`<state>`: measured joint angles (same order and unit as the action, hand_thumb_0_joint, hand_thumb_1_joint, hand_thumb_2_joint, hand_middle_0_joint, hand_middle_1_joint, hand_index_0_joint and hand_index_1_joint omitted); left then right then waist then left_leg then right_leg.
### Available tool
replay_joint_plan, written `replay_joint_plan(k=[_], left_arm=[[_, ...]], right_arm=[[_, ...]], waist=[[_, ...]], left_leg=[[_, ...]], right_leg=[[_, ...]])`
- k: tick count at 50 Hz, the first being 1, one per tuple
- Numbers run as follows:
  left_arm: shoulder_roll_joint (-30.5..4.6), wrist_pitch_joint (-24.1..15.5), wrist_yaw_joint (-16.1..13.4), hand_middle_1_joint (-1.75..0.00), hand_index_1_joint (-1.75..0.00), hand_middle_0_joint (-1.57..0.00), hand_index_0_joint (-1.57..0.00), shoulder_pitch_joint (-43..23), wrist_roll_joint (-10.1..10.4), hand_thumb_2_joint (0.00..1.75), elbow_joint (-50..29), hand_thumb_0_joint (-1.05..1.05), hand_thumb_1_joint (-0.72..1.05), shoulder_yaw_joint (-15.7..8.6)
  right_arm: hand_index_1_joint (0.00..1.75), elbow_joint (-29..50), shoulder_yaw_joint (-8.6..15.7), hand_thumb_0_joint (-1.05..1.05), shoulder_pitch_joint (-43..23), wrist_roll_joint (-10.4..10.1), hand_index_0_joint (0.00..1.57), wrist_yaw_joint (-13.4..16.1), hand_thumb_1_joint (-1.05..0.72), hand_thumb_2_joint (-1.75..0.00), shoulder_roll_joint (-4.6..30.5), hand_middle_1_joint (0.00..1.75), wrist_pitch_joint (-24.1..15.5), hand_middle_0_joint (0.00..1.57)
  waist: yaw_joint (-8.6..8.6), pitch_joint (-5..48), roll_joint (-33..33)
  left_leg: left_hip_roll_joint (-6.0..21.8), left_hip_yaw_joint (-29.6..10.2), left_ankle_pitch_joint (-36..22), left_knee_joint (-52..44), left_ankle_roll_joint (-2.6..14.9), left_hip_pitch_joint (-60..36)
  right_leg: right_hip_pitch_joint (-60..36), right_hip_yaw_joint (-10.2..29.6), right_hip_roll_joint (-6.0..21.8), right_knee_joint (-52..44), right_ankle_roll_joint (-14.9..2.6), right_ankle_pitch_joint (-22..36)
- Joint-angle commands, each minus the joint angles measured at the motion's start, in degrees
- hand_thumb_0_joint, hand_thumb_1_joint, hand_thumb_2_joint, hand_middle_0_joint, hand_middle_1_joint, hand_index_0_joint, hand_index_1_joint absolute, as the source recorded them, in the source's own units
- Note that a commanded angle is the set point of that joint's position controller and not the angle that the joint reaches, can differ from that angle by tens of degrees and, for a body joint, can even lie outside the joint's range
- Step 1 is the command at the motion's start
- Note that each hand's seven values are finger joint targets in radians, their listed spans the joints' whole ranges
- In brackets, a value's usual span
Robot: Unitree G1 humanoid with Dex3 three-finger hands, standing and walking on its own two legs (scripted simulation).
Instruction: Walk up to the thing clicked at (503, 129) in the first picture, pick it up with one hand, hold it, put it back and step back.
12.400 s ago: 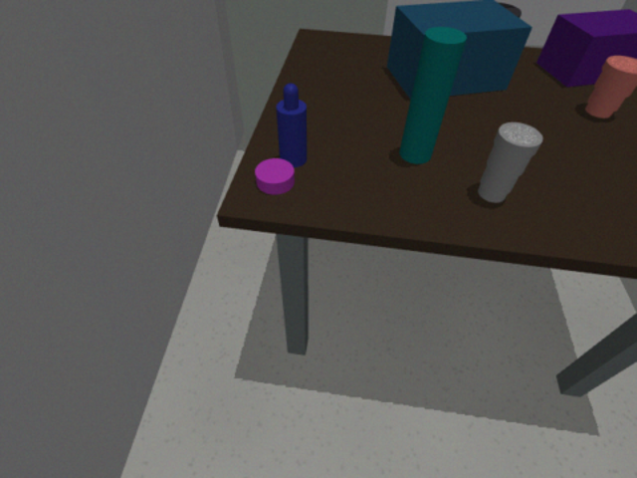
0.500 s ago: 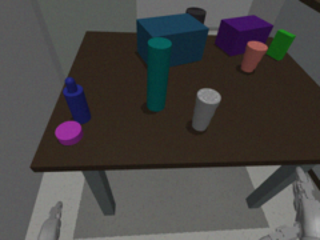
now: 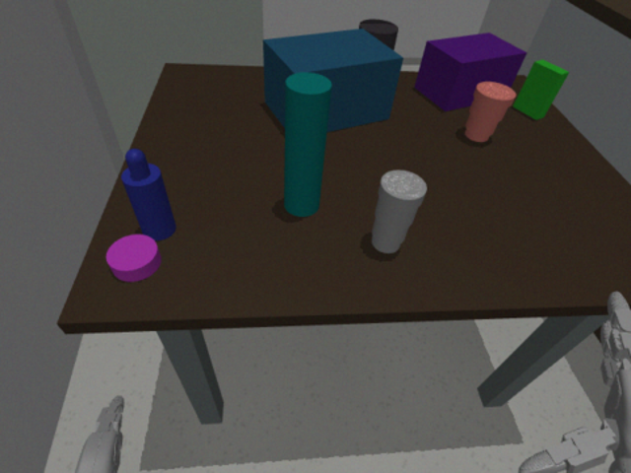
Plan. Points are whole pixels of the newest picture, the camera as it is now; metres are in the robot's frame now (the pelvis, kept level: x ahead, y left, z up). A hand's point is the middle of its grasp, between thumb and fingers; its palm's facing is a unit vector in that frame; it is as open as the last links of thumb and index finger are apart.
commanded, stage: rise first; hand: right
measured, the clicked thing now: (394, 215) +0.51 -0.15 +0.02
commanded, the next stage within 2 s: go down in 0.24 s
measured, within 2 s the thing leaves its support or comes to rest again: neither
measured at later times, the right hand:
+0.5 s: hand (579, 381) +0.19 -0.26 +0.11, palm faces +0.37 +0.85 -0.37, open 17.6 cm
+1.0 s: hand (563, 277) +0.31 -0.30 +0.12, palm faces +0.13 +0.99 -0.10, open 17.7 cm
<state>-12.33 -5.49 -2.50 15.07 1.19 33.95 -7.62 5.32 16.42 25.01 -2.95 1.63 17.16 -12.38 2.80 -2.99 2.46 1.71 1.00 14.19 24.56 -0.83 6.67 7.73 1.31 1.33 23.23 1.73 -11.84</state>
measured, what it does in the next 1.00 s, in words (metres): stands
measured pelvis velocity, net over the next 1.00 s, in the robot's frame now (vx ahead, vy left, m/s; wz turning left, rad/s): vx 0.00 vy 0.00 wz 0.00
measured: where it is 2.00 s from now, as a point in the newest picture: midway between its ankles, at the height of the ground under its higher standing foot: outside the picture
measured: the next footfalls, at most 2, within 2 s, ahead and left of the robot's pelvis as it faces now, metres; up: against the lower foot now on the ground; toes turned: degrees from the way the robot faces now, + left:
none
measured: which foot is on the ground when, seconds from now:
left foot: down 0.00-1.00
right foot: down 0.00-1.00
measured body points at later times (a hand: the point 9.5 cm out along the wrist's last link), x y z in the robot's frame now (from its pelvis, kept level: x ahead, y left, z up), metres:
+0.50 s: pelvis +0.00 +0.00 +0.00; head -0.01 +0.02 +0.45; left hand +0.16 +0.26 -0.09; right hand +0.17 -0.30 +0.13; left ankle -0.01 +0.13 -0.74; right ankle +0.01 -0.14 -0.74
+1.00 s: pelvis +0.00 +0.00 +0.00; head +0.00 +0.01 +0.45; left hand +0.15 +0.26 -0.09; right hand +0.30 -0.35 +0.13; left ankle -0.01 +0.13 -0.74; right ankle +0.01 -0.14 -0.74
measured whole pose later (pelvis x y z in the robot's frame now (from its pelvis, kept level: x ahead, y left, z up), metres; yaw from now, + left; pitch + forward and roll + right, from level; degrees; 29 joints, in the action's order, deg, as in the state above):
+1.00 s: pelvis +0.00 +0.00 +0.00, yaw +0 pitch +0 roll +0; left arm -12.9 -8.5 -7.9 11.3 1.6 40.7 -1.4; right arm -29.8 27.5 -10.8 -15.9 -24.8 28.7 -7.4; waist -0.9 1.0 1.0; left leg 1.5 0.9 15.1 27.5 -0.8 12.8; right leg 14.0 1.3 1.6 26.5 1.8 -13.0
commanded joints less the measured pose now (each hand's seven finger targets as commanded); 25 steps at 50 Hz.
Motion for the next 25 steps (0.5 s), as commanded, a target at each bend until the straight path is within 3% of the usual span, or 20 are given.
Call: replay_joint_plan(k=[1,3,5,7,8,10,11,12,13,14,16,17,18,19,20,22,23,25], left_arm=[[-7.65,-3.55,-0.6,-0.06,-0.06,-0.05,-0.05,-3.99,-0.13,0.07,-7.94,0.0,-0.56,-2.94],[-5.18,-3.64,-0.1,-0.06,-0.06,-0.05,-0.05,-4.99,0.1,0.07,-8.26,0.0,-0.56,-0.71],[-8.43,-3.8,-0.47,-0.06,-0.07,-0.05,-0.05,-4.9,0.1,0.08,-8.23,0.0,-0.56,-4.01],[-6.19,-3.93,-0.09,-0.06,-0.07,-0.05,-0.05,-5.06,-0.01,0.08,-9.15,0.0,-0.56,-1.22],[-5.71,-3.92,-0.08,-0.06,-0.07,-0.05,-0.05,-4.81,0.1,0.08,-7.9,0.0,-0.56,-1.31],[-9.04,-4.15,-0.45,-0.06,-0.07,-0.05,-0.05,-5.28,0.03,0.08,-8.94,0.0,-0.56,-4.19],[-7.41,-4.06,-0.32,-0.07,-0.07,-0.05,-0.05,-4.6,0.03,0.08,-7.56,0.0,-0.55,-3.11],[-6.34,-4.07,-0.12,-0.07,-0.07,-0.05,-0.05,-4.51,0.0,0.08,-7.74,0.0,-0.55,-1.8],[-7.48,-4.49,-0.24,-0.07,-0.07,-0.05,-0.05,-5.99,0.09,0.08,-9.54,0.0,-0.56,-3.05],[-8.2,-4.09,-0.36,-0.07,-0.07,-0.05,-0.05,-4.59,0.06,0.09,-7.12,0.0,-0.56,-4.24],[-6.77,-4.4,0.0,-0.07,-0.07,-0.05,-0.05,-4.9,0.09,0.09,-8.62,0.0,-0.56,-2.59],[-6.27,-4.32,-0.05,-0.06,-0.04,-0.05,-0.07,-4.37,0.18,0.01,-7.29,0.0,-0.49,-2.58],[-4.13,-4.39,0.51,-0.07,-0.08,-0.06,-0.05,-6.35,-1.56,0.09,-6.73,0.0,-0.57,-0.72],[-9.85,-4.23,-0.35,-0.05,-0.04,-0.05,-0.06,-5.26,0.38,0.01,-7.97,0.0,-0.5,-5.91],[-7.98,-4.48,0.25,-0.05,-0.05,-0.05,-0.05,-6.65,-1.58,0.04,-8.34,0.0,-0.54,-4.02],[-7.67,-3.69,0.21,-0.05,-0.05,-0.05,-0.04,-5.37,-1.38,0.04,-3.19,0.0,-0.55,-4.58],[-9.69,-4.05,-0.2,-0.05,-0.05,-0.05,-0.05,-6.63,-1.49,0.03,-4.08,0.0,-0.54,-6.34],[-7.88,-3.44,-0.1,-0.04,-0.05,-0.05,-0.04,-8.13,-1.38,0.03,-2.6,0.0,-0.54,-4.62]], right_arm=[[0.06,11.71,6.76,0.0,-3.39,-0.28,0.05,0.78,0.6,-0.04,10.9,0.06,-4.63,0.04],[0.06,12.99,6.84,0.0,-4.05,-0.3,0.05,0.64,0.59,-0.04,10.94,0.06,-5.09,0.04],[0.06,12.33,7.12,0.0,-4.42,-0.42,0.05,0.68,0.59,-0.04,11.18,0.06,-5.31,0.04],[0.06,12.96,7.21,0.0,-3.82,-0.27,0.05,0.59,0.6,-0.04,11.11,0.06,-5.58,0.04],[0.06,13.42,7.35,0.0,-4.19,-0.29,0.05,0.58,0.59,-0.05,11.21,0.06,-5.85,0.04],[0.06,14.53,8.37,0.0,-4.76,-0.51,0.05,0.66,0.6,-0.05,12.3,0.06,-6.15,0.04],[0.06,12.83,6.92,0.0,-3.64,-0.46,0.05,0.44,0.6,-0.05,10.68,0.06,-5.96,0.04],[0.06,14.74,7.18,0.0,-4.51,-0.5,0.05,0.4,0.59,-0.05,11.04,0.06,-6.34,0.04],[0.06,15.39,8.97,0.0,-5.02,-0.47,0.05,0.63,0.58,-0.05,12.61,0.06,-6.59,0.04],[0.06,13.91,7.74,0.0,-3.36,-0.55,0.05,0.54,0.58,-0.05,11.43,0.06,-6.38,0.04],[0.06,15.7,8.11,0.0,-3.54,-0.47,0.05,0.4,0.57,-0.05,11.69,0.06,-6.75,0.04],[0.06,14.86,7.95,0.0,-3.31,-0.66,0.05,0.27,0.54,-0.03,11.25,0.06,-6.87,0.04],[0.06,19.1,5.45,0.0,-4.47,-0.14,0.05,-0.27,0.48,-0.07,5.66,0.06,-9.13,0.05],[0.05,13.04,11.42,0.0,-3.03,-0.7,0.05,0.65,0.52,-0.04,14.89,0.05,-7.33,0.05],[0.05,20.32,8.43,0.0,-5.55,-0.06,0.05,0.1,0.59,-0.01,9.2,0.05,-9.65,0.05],[0.05,12.58,9.06,0.0,-3.91,-0.57,0.05,-0.55,0.55,-0.01,9.0,0.05,-9.64,0.05],[0.05,11.41,9.73,0.0,-5.16,-1.08,0.05,-0.9,0.6,-0.02,8.93,0.05,-9.52,0.04],[0.05,10.88,10.14,0.0,-7.06,-1.41,0.05,-1.73,0.59,-0.02,9.89,0.05,-9.32,0.04]], waist=[[-0.11,4.31,-1.24],[0.75,3.76,-0.3],[-0.37,4.37,-1.36],[0.31,4.54,-1.39],[0.59,3.82,-0.34],[-0.17,4.78,-0.56],[-0.12,3.95,-1.28],[-0.03,3.93,-0.56],[0.41,5.32,-0.86],[0.18,4.47,-0.21],[0.47,4.46,-0.48],[0.23,3.83,-0.5],[-0.92,7.37,-1.95],[0.97,4.59,0.39],[-0.7,8.65,-1.04],[-0.97,4.88,-1.33],[-1.82,4.11,-2.61],[-1.25,3.84,-1.02]], left_leg=[[-1.36,2.62,-6.6,-4.84,0.81,1.27],[-1.32,2.65,-5.67,-4.93,0.96,1.19],[-1.52,2.65,-4.67,-5.16,0.91,1.45],[-1.35,2.68,-4.51,-5.27,0.88,1.03],[-1.21,2.52,-4.03,-5.37,0.96,1.47],[-1.25,2.55,-5.18,-5.16,0.91,1.53],[-1.3,2.55,-4.58,-5.35,0.85,1.74],[-1.34,2.63,-4.95,-5.33,0.86,1.56],[-1.35,2.7,-5.43,-4.98,0.87,0.63],[-1.37,2.65,-5.21,-4.95,0.95,1.18],[-1.32,2.77,-5.73,-4.88,0.9,1.06],[-1.36,2.65,-5.96,-4.8,0.87,1.29],[-2.26,2.7,-7.04,-3.35,0.36,2.27],[-1.36,2.78,-6.53,-4.24,0.98,0.78],[-2.2,2.63,-7.65,-3.05,0.34,1.86],[-2.06,2.36,-5.64,-3.48,0.19,3.93],[-2.13,2.45,-5.04,-3.33,0.16,4.7],[-1.93,2.21,-4.67,-3.21,0.28,5.31]], right_leg=[[-1.14,-3.46,-1.74,-3.45,-2.47,6.56],[-0.04,-3.49,-1.81,-3.62,-2.33,5.99],[-0.69,-3.43,-1.72,-3.76,-2.37,4.8],[-0.35,-3.5,-1.87,-3.72,-2.46,4.82],[-0.2,-3.58,-1.96,-3.75,-2.36,4.61],[-1.16,-3.57,-1.9,-3.75,-2.42,5.4],[-0.93,-3.56,-1.97,-3.62,-2.49,4.83],[-0.8,-3.57,-1.96,-3.57,-2.46,5.11],[-0.75,-3.4,-1.91,-3.5,-2.42,5.62],[-0.68,-3.48,-1.94,-3.59,-2.34,5.41],[-0.91,-3.48,-1.91,-3.51,-2.38,6.06],[-0.54,-3.56,-1.84,-3.39,-2.45,6.11],[-1.6,-2.39,-1.61,-2.1,-2.18,6.59],[-0.2,-3.42,-1.85,-3.41,-2.14,6.68],[-2.62,-2.3,-1.57,-2.23,-1.95,7.24],[-0.51,-2.44,-1.95,-2.1,-2.25,4.96],[0.13,-2.12,-1.63,-2.07,-2.38,4.01],[0.82,-2.19,-1.72,-2.02,-2.3,3.64]])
